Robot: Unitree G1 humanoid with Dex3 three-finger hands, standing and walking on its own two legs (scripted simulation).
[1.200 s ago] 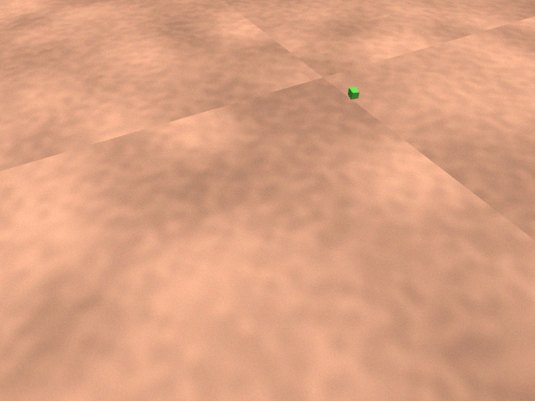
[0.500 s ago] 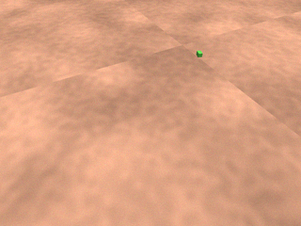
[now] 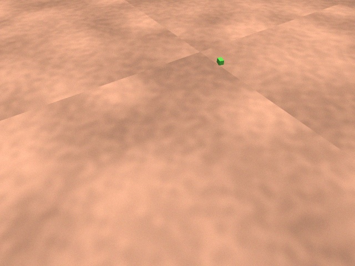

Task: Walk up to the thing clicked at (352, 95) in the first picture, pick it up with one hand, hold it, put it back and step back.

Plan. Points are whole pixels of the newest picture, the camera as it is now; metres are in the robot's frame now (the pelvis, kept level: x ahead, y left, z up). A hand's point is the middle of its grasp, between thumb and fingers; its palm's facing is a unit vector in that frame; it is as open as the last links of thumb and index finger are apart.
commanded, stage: walk up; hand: left
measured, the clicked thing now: (220, 61) +2.19 -0.39 -0.76
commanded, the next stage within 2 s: none
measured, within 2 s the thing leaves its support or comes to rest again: neither
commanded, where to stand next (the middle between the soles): +1.90 -0.07 m, yaw -79 degrees
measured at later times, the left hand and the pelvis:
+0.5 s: hand (129, 205) +0.32 +0.16 -0.12, palm faces -0.30 -0.84 -0.46, open 7.4 cm; pelvis +0.19 -0.09 -0.01, yaw -23 degrees
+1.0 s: hand (172, 95) +0.82 +0.05 -0.13, palm faces -0.64 -0.62 -0.46, open 7.4 cm; pelvis +0.53 -0.09 +0.00, yaw -39 degrees
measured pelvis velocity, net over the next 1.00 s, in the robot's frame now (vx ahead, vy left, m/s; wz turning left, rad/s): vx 0.53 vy -0.09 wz -0.68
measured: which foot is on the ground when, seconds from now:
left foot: down 0.00-0.32, up 0.34-0.72, down 0.74-1.00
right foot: down 0.00-0.00, up 0.02-0.26, down 0.28-0.76, up 0.78-1.00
